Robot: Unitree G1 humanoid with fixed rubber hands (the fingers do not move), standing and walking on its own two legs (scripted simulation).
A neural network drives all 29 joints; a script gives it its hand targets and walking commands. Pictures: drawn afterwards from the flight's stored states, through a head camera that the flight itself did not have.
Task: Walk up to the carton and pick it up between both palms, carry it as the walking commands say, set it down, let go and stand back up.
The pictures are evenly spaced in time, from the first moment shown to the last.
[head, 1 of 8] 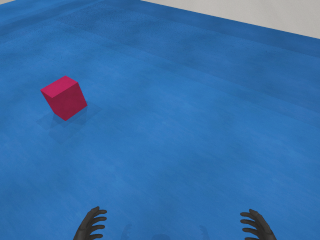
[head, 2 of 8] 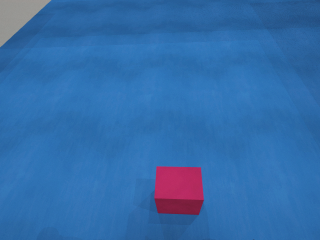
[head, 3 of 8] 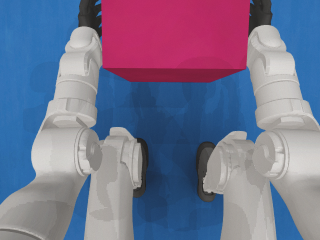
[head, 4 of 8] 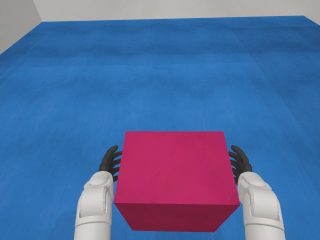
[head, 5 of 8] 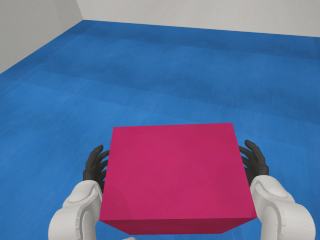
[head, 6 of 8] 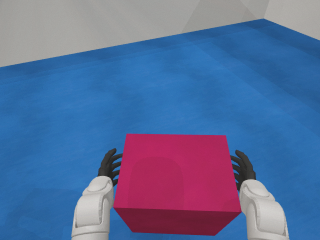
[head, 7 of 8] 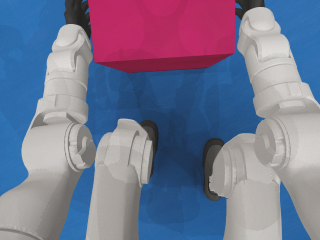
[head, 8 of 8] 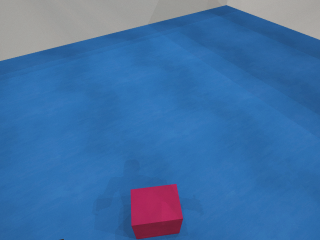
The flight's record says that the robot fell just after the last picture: no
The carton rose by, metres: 0.68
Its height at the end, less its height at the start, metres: +0.00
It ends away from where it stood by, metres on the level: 0.54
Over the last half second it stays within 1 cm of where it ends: yes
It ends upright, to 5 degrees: yes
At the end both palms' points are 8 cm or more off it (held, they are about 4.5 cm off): yes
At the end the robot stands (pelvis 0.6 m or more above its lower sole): yes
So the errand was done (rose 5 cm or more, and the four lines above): yes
